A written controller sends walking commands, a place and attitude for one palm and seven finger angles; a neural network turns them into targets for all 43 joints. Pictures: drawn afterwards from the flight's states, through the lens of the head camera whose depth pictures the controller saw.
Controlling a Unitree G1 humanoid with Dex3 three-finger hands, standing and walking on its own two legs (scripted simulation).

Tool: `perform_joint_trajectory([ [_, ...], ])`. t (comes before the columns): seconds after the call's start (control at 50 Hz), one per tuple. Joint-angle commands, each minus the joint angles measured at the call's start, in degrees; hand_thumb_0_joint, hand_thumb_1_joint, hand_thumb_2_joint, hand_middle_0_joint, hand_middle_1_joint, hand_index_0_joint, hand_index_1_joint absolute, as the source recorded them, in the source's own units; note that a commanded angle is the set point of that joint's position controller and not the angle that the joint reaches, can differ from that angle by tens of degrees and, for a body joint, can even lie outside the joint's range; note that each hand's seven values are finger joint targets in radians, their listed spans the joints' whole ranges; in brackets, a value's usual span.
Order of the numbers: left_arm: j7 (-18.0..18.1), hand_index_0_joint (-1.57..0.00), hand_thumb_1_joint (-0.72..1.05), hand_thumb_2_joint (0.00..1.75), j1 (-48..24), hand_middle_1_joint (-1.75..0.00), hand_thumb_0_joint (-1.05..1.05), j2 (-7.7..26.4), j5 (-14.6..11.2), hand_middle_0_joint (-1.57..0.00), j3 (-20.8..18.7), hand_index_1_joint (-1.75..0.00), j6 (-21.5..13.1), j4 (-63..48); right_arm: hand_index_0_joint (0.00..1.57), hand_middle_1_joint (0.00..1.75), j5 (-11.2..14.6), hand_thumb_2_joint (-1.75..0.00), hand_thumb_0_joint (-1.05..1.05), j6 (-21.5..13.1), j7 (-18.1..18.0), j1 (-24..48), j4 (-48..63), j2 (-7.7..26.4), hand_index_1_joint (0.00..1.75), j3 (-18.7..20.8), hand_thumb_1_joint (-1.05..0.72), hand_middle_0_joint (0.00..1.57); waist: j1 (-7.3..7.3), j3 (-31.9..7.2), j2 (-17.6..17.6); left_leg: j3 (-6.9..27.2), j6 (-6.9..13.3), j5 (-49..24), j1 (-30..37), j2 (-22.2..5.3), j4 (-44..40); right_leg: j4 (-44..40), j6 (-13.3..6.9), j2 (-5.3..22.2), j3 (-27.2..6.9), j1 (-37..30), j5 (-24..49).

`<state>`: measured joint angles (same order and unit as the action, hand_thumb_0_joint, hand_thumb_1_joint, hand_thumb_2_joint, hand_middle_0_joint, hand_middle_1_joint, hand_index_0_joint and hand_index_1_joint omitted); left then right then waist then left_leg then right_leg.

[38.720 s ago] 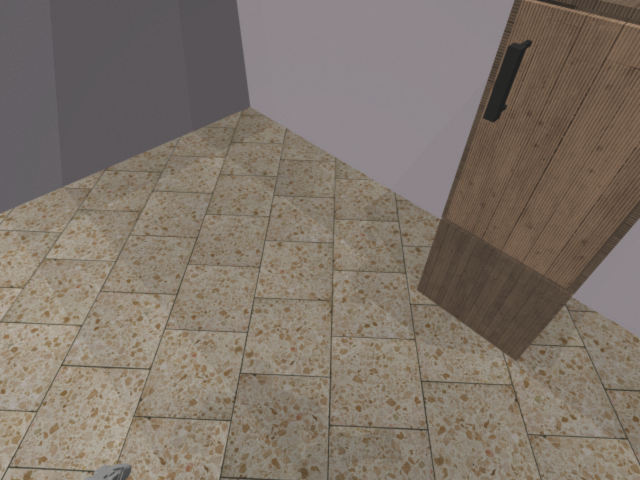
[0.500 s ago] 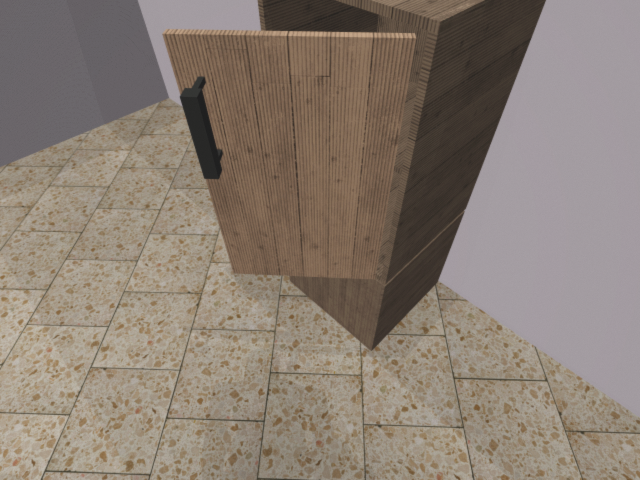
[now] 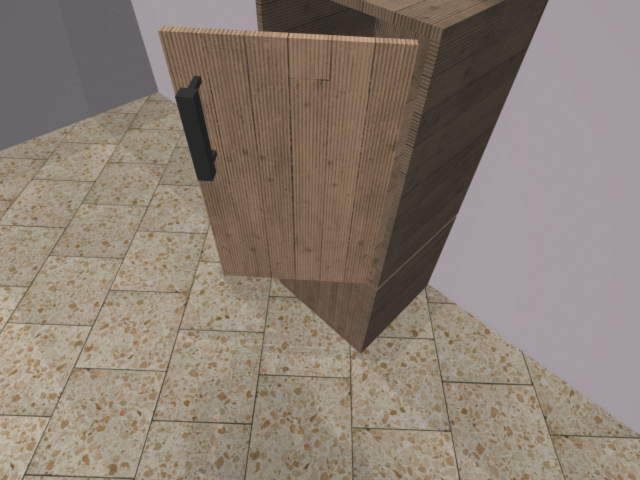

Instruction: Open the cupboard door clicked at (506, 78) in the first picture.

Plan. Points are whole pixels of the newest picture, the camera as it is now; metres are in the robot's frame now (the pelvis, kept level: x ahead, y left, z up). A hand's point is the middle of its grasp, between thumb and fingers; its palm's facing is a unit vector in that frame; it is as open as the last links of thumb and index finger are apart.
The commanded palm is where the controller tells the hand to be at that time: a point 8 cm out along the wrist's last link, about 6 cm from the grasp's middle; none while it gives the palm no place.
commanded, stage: shuffle to correct the standing spot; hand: left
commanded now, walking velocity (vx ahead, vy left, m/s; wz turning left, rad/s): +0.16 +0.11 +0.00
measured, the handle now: (201, 129) +0.60 +0.24 +0.11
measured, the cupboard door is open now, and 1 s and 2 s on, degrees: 42 42 42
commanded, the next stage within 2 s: come to a stop and stand still in 0.08 s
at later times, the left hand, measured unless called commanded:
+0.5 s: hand out of the picture +0.08 +0.22 -0.18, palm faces +0.01 -0.97 -0.25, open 7.4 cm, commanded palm none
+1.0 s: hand out of the picture +0.07 +0.19 -0.16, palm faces -0.02 -0.97 -0.23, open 7.3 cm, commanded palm none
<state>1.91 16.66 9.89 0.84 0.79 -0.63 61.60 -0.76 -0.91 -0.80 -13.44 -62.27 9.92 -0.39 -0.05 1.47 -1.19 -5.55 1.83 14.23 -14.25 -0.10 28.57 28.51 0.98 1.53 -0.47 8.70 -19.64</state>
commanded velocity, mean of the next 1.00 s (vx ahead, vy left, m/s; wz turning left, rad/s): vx -0.01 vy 0.00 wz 0.00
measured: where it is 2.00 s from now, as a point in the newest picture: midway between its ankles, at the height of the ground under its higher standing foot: outside the picture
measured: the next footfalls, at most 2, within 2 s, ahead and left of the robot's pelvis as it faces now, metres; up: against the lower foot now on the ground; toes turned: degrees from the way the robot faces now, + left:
right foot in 0.46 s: +0.09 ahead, -0.12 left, +0.00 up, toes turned +4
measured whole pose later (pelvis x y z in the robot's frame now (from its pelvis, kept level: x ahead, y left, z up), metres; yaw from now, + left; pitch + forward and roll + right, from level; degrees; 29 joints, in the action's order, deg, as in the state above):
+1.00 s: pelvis +0.03 +0.01 +0.00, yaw -1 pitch -1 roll +1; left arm 1.6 14.3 9.7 0.3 1.5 -0.3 59.1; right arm -1.2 -0.3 -0.7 -15.4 -58.8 10.9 -0.7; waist 0.9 1.2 1.7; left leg -6.4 2.2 16.2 -8.9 0.6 26.2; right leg 28.6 -0.7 1.7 3.9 13.4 -13.8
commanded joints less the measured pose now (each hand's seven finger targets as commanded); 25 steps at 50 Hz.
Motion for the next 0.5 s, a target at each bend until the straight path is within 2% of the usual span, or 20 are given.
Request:
perform_joint_trajectory([
  [0.0,-0.2,-0.2,0.9,0.9,4.9,-0.3,0.0,7.1,0.6,-0.2,-2.0,-0.3,-0.5,-1.7,0.2,0.3,-0.3,-0.9,0.0,-0.6,0.1,-1.7,2.5,5.7,0.3,1.4,-0.9,0.2,-0.76,3.0,-1.2,4.3,0.4,3.8,-0.5,-3.7,-2.2,-7.4,-4.5,5.3,-6.5,5.0,-2.6],
  [0.06,-0.3,-0.2,0.9,0.9,6.1,-0.3,0.0,8.5,0.7,-0.2,-2.8,-0.3,-0.6,-1.9,0.2,0.3,-0.3,-0.9,0.0,-0.5,0.3,-1.3,3.3,4.9,0.3,1.4,-0.9,0.2,-1.16,5.0,-4.3,1.9,-0.1,4.8,-4.5,-1.7,1.8,-9.3,-6.4,8.0,-9.8,3.3,-1.7],
  [0.1,-0.2,-0.2,0.9,0.9,7.1,-0.3,0.0,9.1,0.6,-0.2,-3.3,-0.3,-0.7,-1.6,0.2,0.3,-0.4,-0.9,0.0,-0.8,0.4,-1.0,3.8,4.6,0.3,1.3,-0.9,0.2,-1.51,5.4,-6.1,0.4,-0.5,3.3,-6.9,-0.9,5.0,-8.9,-7.7,10.3,-11.4,1.1,4.8],
  [0.14,-0.1,-0.2,0.9,0.9,7.4,-0.3,0.0,9.3,0.7,-0.2,-3.7,-0.3,-0.7,-1.6,0.2,0.3,-0.4,-0.9,0.0,-1.1,0.2,-1.9,4.0,4.6,0.3,1.3,-0.9,0.2,-1.11,4.9,-5.5,0.3,-0.4,1.1,-5.1,-1.0,4.1,-6.8,-8.0,10.5,-10.1,0.9,10.5],
  [0.16,-0.1,-0.2,0.9,0.9,7.3,-0.3,0.0,8.9,0.8,-0.2,-3.8,-0.3,-0.6,-1.8,0.2,0.3,-0.3,-0.9,0.0,-1.3,0.2,-2.8,3.8,4.9,0.3,1.3,-0.9,0.2,-0.79,4.5,-3.9,0.7,0.1,-2.1,-2.5,-1.4,2.7,-4.6,-7.2,9.0,-7.7,1.5,12.8],
  [0.18,-0.1,-0.2,0.9,0.9,6.2,-0.3,0.0,7.9,0.8,-0.2,-3.5,-0.3,-0.4,-2.1,0.2,0.3,-0.2,-0.9,0.0,-1.5,0.1,-4.7,3.1,5.5,0.3,1.3,-0.9,0.2,0.3,3.7,-0.9,2.9,0.8,-8.2,2.0,-3.2,0.1,-0.6,-5.6,6.2,-3.8,4.1,13.5],
  [0.2,0.0,-0.2,0.9,0.9,5.2,-0.3,0.0,6.0,0.8,-0.2,-3.0,-0.3,-0.2,-2.4,0.2,0.3,-0.3,-0.9,0.0,-1.6,-0.3,-7.7,1.9,7.2,0.3,1.6,-0.9,0.2,1.25,2.2,5.0,7.9,2.8,-20.1,8.7,-7.3,-1.5,6.1,-3.7,2.6,1.0,9.0,11.2],
  [0.22,0.4,-0.2,0.9,0.9,4.8,-0.3,0.0,3.9,0.7,-0.2,-2.3,-0.3,-0.1,-2.7,0.2,0.3,-0.4,-0.9,0.0,-1.7,-1.0,-11.3,0.9,8.8,0.3,2.0,-0.9,0.2,1.88,0.2,11.6,14.3,6.4,-35.7,13.7,-13.0,-3.9,12.9,-1.9,-0.2,4.8,13.2,1.9],
  [0.24,0.8,-0.2,0.9,0.9,3.6,-0.3,0.0,3.3,0.3,-0.2,-1.9,-0.3,-0.1,-3.1,0.2,0.3,-0.2,-0.9,0.0,-1.6,-1.6,-12.9,0.4,8.4,0.3,1.8,-0.9,0.2,2.06,-0.3,13.5,17.0,9.3,-52.7,16.6,-16.5,-5.5,18.7,-1.2,-0.1,3.5,17.1,-11.6],
  [0.26,1.1,-0.2,0.9,0.9,2.9,-0.3,0.0,3.4,0.1,-0.2,-1.8,-0.3,0.1,-3.2,0.2,0.3,0.1,-0.9,0.0,-1.7,-2.1,-11.4,0.4,7.3,0.3,1.4,-0.9,0.2,1.19,0.6,11.4,15.9,10.8,-62.9,15.8,-17.5,-4.6,19.8,-1.1,1.7,1.0,16.8,-13.7],
  [0.28,1.2,-0.2,0.9,0.9,1.9,-0.3,0.0,4.6,-0.1,-0.2,-2.1,-0.3,0.1,-3.4,0.2,0.3,0.1,-0.9,0.0,-1.8,-2.3,-9.4,1.1,8.1,0.3,1.6,-0.9,0.2,0.88,0.5,8.6,14.9,10.9,-62.6,14.0,-17.6,-4.7,18.7,-1.2,2.7,0.2,14.9,-13.2],
  [0.3,1.1,-0.2,0.9,0.9,1.7,-0.3,0.0,5.3,-0.1,-0.2,-2.5,-0.3,0.1,-3.4,0.2,0.3,0.1,-0.9,0.0,-1.8,-2.4,-6.7,1.8,9.4,0.3,2.0,-0.9,0.2,0.01,0.8,7.7,13.3,10.4,-59.7,13.4,-16.9,-4.7,16.4,-1.4,3.1,0.5,14.0,-10.7],
  [0.34,0.9,-0.2,0.9,0.9,2.3,-0.3,0.0,4.8,-0.1,-0.2,-2.7,-0.3,0.4,-2.9,0.2,0.3,0.1,-0.9,0.0,-1.6,-2.4,-4.0,2.8,9.2,0.3,2.2,-0.9,0.2,-0.71,-1.1,6.4,10.4,8.8,-55.1,12.2,-14.9,-4.5,10.6,-1.3,2.8,1.9,10.2,-3.9],
  [0.36,0.8,-0.2,0.9,0.9,3.1,-0.3,0.0,4.7,0.0,-0.2,-2.8,-0.3,0.5,-2.8,0.2,0.3,0.3,-0.9,0.0,-1.6,-2.4,-3.0,2.9,9.0,0.3,2.4,-0.9,0.2,-1.28,-1.3,4.4,9.4,8.0,-52.7,11.5,-14.1,-4.0,7.1,-1.4,2.3,2.7,8.0,0.6],
  [0.38,0.7,-0.2,0.9,0.9,3.7,-0.3,0.0,3.9,0.1,-0.2,-2.7,-0.3,0.7,-2.5,0.2,0.3,0.3,-0.9,0.0,-1.4,-2.3,-2.9,3.1,8.5,0.3,2.5,-0.9,0.2,-1.34,-2.0,4.6,8.5,6.8,-48.8,9.4,-13.5,-4.0,5.4,-1.2,2.1,3.3,5.8,5.1],
  [0.42,0.6,-0.2,0.9,0.9,4.7,-0.3,0.0,3.7,0.2,-0.2,-2.6,-0.3,0.8,-2.6,0.2,0.3,0.3,-0.9,0.0,-1.0,-2.2,-2.3,3.4,6.8,0.3,2.5,-0.9,0.2,-1.8,-2.9,4.0,7.6,4.8,-39.2,6.7,-12.3,-2.9,2.2,-1.5,2.6,2.7,2.9,13.6],
  [0.46,0.5,-0.2,0.9,0.9,3.6,-0.3,0.0,4.9,0.4,-0.2,-2.8,-0.3,0.6,-3.4,0.2,0.3,0.1,-0.9,0.0,-0.7,-2.0,-2.4,3.5,5.3,0.3,2.5,-0.9,0.2,-1.37,-2.8,1.6,6.7,2.6,-25.8,3.1,-9.1,-3.1,1.7,-2.8,4.8,-0.5,1.0,24.4],
  [0.48,0.5,-0.2,0.9,0.9,2.9,-0.3,0.0,5.6,0.4,-0.2,-2.7,-0.3,0.6,-3.9,0.2,0.3,0.1,-0.9,0.0,-0.5,-1.8,-2.5,3.6,4.9,0.3,2.6,-0.9,0.2,-0.92,-2.4,0.7,6.3,1.8,-19.8,1.8,-8.0,-3.1,2.3,-3.5,6.2,-1.7,1.2,26.7],
])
